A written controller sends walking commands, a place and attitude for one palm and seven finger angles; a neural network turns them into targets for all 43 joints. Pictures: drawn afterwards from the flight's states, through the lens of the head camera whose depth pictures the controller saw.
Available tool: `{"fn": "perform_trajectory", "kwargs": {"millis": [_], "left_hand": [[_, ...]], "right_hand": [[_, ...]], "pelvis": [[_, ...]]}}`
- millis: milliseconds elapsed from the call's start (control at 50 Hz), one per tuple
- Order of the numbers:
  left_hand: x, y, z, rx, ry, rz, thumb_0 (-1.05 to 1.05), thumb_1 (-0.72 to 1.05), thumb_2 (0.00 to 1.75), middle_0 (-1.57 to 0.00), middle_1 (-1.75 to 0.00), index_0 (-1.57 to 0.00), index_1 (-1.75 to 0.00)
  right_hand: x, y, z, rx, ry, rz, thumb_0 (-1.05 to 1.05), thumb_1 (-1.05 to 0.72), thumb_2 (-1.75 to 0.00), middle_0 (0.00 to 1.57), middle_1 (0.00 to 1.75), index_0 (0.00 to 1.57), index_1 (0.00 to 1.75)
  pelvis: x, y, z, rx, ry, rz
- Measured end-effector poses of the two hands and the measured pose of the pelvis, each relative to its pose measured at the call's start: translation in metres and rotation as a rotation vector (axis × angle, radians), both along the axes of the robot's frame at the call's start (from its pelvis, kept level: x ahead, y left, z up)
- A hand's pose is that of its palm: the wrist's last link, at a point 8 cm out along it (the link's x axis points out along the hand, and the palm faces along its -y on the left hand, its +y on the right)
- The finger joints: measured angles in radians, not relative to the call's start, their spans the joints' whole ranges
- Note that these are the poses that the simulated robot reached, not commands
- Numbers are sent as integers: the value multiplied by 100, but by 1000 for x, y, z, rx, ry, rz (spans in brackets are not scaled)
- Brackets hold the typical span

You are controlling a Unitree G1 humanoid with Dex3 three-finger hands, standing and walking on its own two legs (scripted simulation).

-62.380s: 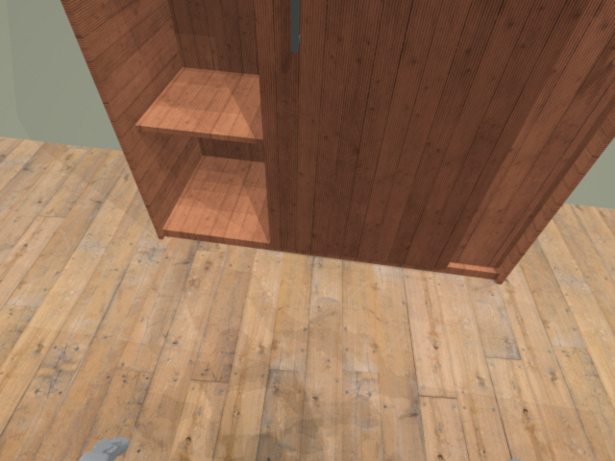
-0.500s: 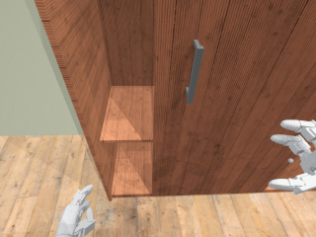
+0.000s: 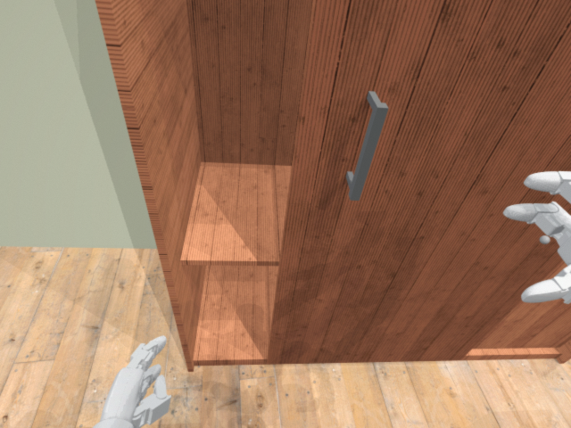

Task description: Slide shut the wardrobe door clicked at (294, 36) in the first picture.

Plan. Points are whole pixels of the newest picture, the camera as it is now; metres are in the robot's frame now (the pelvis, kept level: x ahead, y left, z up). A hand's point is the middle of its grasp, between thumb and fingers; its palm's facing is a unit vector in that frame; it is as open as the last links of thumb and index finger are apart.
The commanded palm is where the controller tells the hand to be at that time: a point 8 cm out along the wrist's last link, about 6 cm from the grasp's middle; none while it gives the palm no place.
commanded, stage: raise the hand with hooked fingers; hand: right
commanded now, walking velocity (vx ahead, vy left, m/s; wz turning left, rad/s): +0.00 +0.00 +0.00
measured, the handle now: (363, 149) +0.49 -0.11 +0.18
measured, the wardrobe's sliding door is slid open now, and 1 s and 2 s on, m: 0.25 0.25 0.25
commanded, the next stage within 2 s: move the hooked fingers beside the handle in 0.40 s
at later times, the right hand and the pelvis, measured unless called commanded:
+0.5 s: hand (521, 240) +0.29 -0.26 +0.20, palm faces +0.03 +0.99 -0.11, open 14.0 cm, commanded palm +0.26 -0.31 +0.21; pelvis +0.01 +0.00 +0.00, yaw +1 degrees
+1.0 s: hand (486, 214) +0.33 -0.24 +0.20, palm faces +0.02 +1.00 -0.05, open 14.0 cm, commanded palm +0.30 -0.28 +0.20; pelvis +0.01 -0.01 +0.00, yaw +1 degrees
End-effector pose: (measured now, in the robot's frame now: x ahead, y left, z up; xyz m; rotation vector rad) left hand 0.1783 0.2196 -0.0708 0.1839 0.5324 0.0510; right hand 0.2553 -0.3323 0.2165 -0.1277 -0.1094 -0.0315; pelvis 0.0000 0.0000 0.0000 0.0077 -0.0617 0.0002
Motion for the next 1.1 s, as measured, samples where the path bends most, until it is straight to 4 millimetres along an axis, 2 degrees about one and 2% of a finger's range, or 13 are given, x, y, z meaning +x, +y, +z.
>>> {"fn": "perform_trajectory", "kwargs": {"millis": [140, 200, 260, 360, 420, 500, 620, 740, 840, 940, 1100], "left_hand": [[1, 16, 0, 1, 4, 33, 1, 90, 90, -20, -30, -20, -30], [2, 19, 2, 13, 2, 35, 1, 90, 90, -20, -30, -20, -30], [5, 19, 4, 20, -2, 35, 1, 90, 90, -20, -30, -20, -30], [9, 16, 3, 14, -6, 36, 1, 90, 90, -20, -30, -20, -30], [10, 13, 2, 7, -3, 34, 1, 90, 90, -20, -30, -20, -30], [11, 7, 2, 0, -2, 31, 1, 90, 90, -20, -30, -20, -30], [11, -1, 3, -3, -3, 21, 1, 90, 90, -20, -30, -20, -30], [10, -9, 2, 3, 6, 11, 1, 90, 90, -20, -30, -20, -30], [7, -16, 2, 3, 11, 14, 1, 90, 90, -20, -30, -20, -30], [2, -16, 1, -7, 23, 35, 1, 90, 90, -20, -30, -20, -30], [-7, -8, -6, 5, 76, 60, 1, 90, 90, -20, -30, -20, -30]], "right_hand": [[5, 11, -24, 34, 75, 3, -1, 50, -30, 30, 120, 30, 120], [3, 18, -21, 33, 21, 4, -1, 50, -30, 30, 120, 30, 120], [3, 17, -15, 35, -26, -8, -1, 50, -30, 30, 120, 30, 120], [9, 7, -16, 36, 25, -42, -1, 50, -30, 30, 120, 30, 120], [12, 9, -19, 25, 60, -28, -1, 50, -30, 30, 120, 30, 120], [11, 14, -15, 20, 25, 9, -1, 50, -30, 30, 120, 30, 120], [10, 8, -12, 51, -10, -8, -1, 50, -30, 30, 120, 30, 120], [20, 21, -23, 51, 43, 15, -1, 50, -30, 30, 120, 30, 120], [34, 40, -16, 60, -10, 59, -1, 50, -30, 30, 121, 30, 120], [48, 39, -12, 76, -6, 32, -1, 50, -30, 30, 121, 30, 120], [59, 47, -24, 81, 55, 28, -1, 50, -30, 30, 120, 30, 120]], "pelvis": [[4, 5, -1, -4, 10, 15], [7, 6, -1, -4, 4, 15], [9, 8, -1, -4, -1, 15], [9, 8, -1, -2, -1, 14], [8, 5, -1, -3, 3, 13], [10, 3, -1, -4, 8, 16], [10, -1, -1, -1, 0, 13], [6, -8, -1, 0, -2, 4], [4, -11, 0, -2, -3, 8], [5, -12, 1, -4, -1, 18], [6, -13, 1, -4, 4, 19]]}}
